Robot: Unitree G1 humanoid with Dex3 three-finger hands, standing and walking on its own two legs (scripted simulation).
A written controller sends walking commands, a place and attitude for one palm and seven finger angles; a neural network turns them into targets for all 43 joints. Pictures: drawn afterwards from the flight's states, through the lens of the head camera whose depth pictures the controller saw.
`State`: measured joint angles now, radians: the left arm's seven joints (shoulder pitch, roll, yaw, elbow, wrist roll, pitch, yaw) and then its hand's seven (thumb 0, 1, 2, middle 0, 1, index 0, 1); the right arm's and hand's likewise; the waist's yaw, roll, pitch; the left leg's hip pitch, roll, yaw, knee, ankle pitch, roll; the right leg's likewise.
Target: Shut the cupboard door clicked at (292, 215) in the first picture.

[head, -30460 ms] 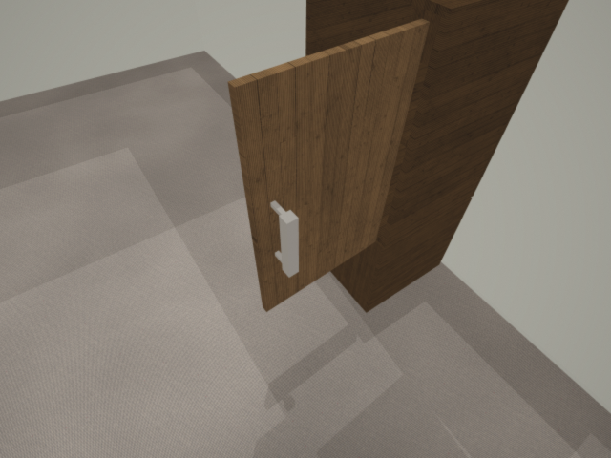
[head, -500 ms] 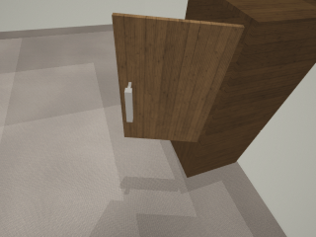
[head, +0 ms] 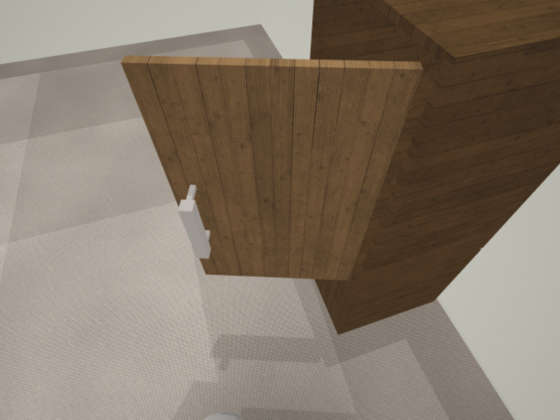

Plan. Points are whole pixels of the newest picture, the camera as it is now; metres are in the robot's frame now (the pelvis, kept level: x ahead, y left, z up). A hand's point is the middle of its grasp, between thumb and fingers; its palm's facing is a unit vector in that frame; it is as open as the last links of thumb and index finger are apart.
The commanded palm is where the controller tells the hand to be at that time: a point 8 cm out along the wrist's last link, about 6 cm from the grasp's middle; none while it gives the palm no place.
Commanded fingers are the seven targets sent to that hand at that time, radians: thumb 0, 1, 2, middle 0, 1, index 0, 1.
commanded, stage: come to a stop and stand still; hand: left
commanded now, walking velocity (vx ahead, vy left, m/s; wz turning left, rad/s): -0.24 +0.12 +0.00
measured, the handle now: (198, 222) +0.46 +0.19 -0.07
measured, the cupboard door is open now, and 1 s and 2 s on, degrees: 69 69 69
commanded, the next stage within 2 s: look again from close up in 1.02 s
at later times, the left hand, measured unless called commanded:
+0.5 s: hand out of the picture +0.01 +0.26 -0.18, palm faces +0.03 -0.98 -0.21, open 7.4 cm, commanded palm none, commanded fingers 0.00 0.90 0.90 -0.20 -0.30 -0.20 -0.30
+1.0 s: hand out of the picture -0.02 +0.19 -0.18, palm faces +0.02 -0.98 -0.17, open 7.3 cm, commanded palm none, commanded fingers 0.00 0.90 0.90 -0.20 -0.30 -0.20 -0.30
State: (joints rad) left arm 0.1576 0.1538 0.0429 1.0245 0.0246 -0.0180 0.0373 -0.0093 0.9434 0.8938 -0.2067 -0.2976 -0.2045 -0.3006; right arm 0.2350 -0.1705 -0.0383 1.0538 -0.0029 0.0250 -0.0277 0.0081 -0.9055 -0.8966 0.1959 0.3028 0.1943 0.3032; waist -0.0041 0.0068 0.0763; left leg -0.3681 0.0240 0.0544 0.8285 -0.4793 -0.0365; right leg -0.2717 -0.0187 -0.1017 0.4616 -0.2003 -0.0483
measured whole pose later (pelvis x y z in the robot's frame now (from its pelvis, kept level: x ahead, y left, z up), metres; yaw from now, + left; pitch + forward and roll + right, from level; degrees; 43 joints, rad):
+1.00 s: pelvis -0.04 +0.01 +0.00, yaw +0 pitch -2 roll +0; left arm 0.25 0.17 0.01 1.10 0.01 0.02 0.03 0.01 0.93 0.89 -0.20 -0.30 -0.20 -0.30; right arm 0.33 -0.13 -0.02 1.14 -0.01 0.01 -0.03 0.01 -0.90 -0.90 0.20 0.30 0.20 0.30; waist -0.03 -0.03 0.03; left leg -0.26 0.03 0.02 0.44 -0.16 -0.02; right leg -0.10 -0.01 0.00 0.43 -0.30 0.02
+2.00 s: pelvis -0.04 +0.03 -0.01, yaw +1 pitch -1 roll -1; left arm 0.44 0.19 0.01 1.06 0.02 0.00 0.02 0.00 0.91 0.89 -0.20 -0.30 -0.20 -0.30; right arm 0.30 -0.16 -0.02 1.07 -0.02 0.01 -0.01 0.01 -0.90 -0.90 0.20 0.30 0.20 0.30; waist 0.01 -0.03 -0.01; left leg -0.34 0.02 0.01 0.57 -0.21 0.01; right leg -0.16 -0.02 0.01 0.52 -0.34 0.03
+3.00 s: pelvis -0.09 +0.06 -0.01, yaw +3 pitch -2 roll -1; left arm 0.38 0.24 0.01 0.98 0.03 0.01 0.03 0.00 0.91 0.89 -0.20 -0.30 -0.20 -0.30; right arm 0.25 -0.21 -0.03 0.98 -0.02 0.03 0.00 0.01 -0.91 -0.90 0.20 0.30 0.20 0.30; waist 0.01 0.01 0.02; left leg -0.38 -0.04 0.02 0.51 -0.17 0.05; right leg -0.23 -0.03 0.08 0.55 -0.36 -0.01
